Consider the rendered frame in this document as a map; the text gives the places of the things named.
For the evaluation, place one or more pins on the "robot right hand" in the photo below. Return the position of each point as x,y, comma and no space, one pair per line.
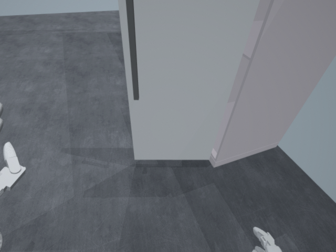
266,240

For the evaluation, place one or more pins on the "handle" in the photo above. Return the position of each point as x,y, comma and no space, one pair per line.
132,43

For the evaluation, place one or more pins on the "robot left hand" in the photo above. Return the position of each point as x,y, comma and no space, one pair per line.
10,175

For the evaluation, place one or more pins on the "fridge door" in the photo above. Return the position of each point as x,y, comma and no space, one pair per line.
188,54

